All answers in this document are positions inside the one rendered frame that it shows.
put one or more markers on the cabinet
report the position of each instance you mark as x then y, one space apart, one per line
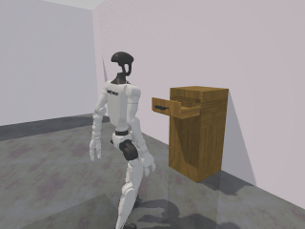
196 143

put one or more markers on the robot right forearm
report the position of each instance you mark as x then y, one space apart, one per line
139 141

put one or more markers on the left robot shin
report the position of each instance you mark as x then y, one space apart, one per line
127 179

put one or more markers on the robot left hand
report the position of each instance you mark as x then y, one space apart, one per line
95 143

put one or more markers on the humanoid robot head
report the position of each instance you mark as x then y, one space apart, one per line
122 58

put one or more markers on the robot left forearm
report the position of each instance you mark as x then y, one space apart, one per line
96 127

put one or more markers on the handle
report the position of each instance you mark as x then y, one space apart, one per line
161 107

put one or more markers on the robot right hand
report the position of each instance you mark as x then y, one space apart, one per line
147 161

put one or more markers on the left robot upper arm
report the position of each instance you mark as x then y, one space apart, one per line
103 99

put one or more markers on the right robot upper arm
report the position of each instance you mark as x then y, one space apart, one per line
133 94

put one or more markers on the drawer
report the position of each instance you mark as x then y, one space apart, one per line
177 108

